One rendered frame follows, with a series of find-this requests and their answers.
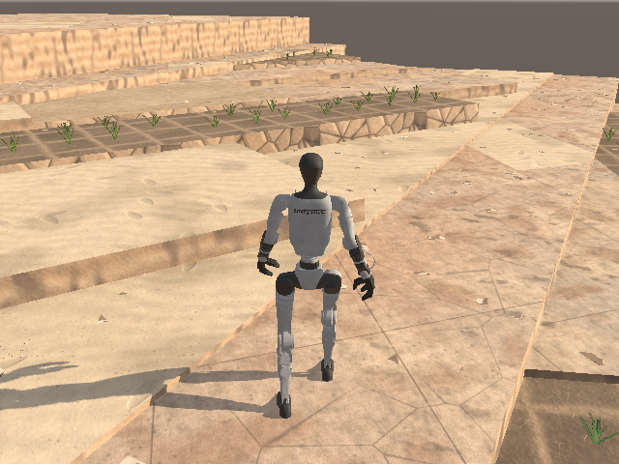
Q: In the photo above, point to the left robot foot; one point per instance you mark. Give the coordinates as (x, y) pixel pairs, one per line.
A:
(285, 409)

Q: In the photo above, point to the right robot hand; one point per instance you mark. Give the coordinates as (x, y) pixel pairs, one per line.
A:
(369, 285)

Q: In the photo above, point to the left robot thigh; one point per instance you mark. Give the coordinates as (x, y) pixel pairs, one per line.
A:
(285, 289)

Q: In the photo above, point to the left robot hand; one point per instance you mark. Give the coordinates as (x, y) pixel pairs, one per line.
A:
(270, 262)

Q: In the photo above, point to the right robot forearm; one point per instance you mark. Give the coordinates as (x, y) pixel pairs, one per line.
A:
(359, 260)

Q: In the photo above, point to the robot left upper arm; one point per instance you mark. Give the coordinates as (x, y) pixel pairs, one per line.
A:
(279, 204)

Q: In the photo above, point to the robot right upper arm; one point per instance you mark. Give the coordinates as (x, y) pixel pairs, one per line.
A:
(346, 223)

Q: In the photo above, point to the left robot forearm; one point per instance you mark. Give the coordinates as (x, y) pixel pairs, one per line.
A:
(264, 250)

